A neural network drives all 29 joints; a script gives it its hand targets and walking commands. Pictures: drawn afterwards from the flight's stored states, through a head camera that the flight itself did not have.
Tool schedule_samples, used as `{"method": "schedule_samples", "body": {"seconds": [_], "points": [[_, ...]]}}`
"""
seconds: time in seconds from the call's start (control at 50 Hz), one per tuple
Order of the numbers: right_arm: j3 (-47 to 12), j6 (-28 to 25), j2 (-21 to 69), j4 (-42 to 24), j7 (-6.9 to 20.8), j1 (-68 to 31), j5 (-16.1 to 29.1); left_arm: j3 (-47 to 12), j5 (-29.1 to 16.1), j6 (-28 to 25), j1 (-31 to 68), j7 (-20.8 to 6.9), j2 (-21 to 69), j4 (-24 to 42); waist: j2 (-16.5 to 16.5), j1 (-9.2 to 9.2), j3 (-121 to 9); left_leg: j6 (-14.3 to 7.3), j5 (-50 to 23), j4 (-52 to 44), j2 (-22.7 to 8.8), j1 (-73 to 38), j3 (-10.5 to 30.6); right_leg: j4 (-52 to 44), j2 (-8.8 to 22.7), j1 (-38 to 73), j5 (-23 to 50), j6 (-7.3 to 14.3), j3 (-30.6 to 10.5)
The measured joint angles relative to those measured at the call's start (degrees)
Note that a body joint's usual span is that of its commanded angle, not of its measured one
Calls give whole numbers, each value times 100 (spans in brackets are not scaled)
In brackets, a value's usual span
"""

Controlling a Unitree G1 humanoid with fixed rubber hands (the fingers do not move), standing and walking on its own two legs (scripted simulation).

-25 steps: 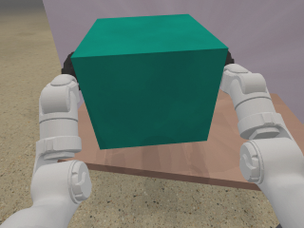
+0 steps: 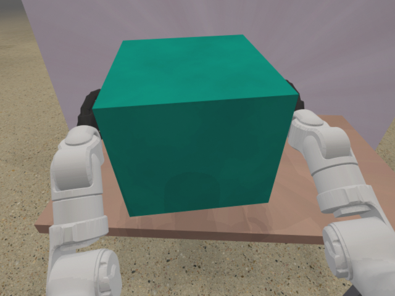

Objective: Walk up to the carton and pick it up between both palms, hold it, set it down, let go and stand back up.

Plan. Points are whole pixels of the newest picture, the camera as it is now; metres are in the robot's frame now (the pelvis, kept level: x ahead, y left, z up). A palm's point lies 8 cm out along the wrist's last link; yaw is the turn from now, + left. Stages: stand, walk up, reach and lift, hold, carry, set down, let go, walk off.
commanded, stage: hold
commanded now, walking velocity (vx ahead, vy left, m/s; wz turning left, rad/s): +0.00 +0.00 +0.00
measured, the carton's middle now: (191, 117) +0.44 -0.01 +0.21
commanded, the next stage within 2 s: set down in 1.62 s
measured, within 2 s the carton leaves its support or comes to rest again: neither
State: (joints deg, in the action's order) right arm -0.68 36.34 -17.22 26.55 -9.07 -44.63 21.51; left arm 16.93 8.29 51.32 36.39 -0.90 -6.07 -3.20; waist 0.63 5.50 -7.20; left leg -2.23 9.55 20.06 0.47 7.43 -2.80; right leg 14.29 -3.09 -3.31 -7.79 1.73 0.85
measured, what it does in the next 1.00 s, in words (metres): stands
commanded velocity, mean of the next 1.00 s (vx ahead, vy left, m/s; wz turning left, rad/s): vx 0.00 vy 0.00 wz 0.00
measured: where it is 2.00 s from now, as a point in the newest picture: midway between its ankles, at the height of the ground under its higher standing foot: outside the picture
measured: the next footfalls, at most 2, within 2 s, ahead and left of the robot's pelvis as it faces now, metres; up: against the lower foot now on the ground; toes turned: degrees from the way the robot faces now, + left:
none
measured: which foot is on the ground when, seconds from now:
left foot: down 0.00-1.00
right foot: down 0.00-1.00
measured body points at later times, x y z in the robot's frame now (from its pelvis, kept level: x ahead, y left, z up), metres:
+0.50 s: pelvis -0.01 -0.01 +0.00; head -0.08 +0.01 +0.44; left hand +0.37 +0.19 +0.26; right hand +0.39 -0.19 +0.28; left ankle +0.02 +0.09 -0.75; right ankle +0.00 -0.10 -0.75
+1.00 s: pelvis +0.01 -0.01 +0.00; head -0.07 +0.01 +0.44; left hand +0.36 +0.19 +0.24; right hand +0.38 -0.19 +0.25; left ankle +0.02 +0.09 -0.75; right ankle +0.00 -0.10 -0.75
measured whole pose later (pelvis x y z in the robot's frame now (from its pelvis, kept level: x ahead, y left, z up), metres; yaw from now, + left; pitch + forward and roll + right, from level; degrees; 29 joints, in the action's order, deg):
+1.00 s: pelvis +0.01 -0.01 +0.00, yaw +1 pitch -3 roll -1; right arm -0.3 36.8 -16.0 25.5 -9.2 -44.5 21.0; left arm 16.9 8.1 51.9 34.5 -1.0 -6.7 -0.6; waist 0.5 4.7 -7.3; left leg -1.6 10.0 20.5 0.5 7.2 -1.1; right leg 14.3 -3.3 -2.4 -8.6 2.3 2.3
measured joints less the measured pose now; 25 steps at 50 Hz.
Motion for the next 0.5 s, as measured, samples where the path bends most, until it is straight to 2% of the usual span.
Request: {"method": "schedule_samples", "body": {"seconds": [0.1,0.28,0.36,0.5], "points": [[151,48,53,114,148,-152,-214,84,74,56,93,10,76,15,-18,-112,-55,-13,-109,-104,1,54,-57,-2,3,-118,75,3,-54],[461,2,187,935,380,-733,-742,108,77,-109,652,-9,-101,-876,29,-189,-207,-17,-321,-281,36,205,-30,39,34,-358,152,27,-18],[477,-70,176,1257,398,-916,-798,116,49,-226,866,-15,-175,-1282,26,-203,-268,-15,-323,-247,37,285,-16,90,36,-441,140,30,-1],[358,-197,26,1826,421,-1367,-733,172,42,-422,1236,-11,-240,-1838,-11,-371,-354,-13,-239,-130,34,451,-8,216,33,-608,45,39,7]]}}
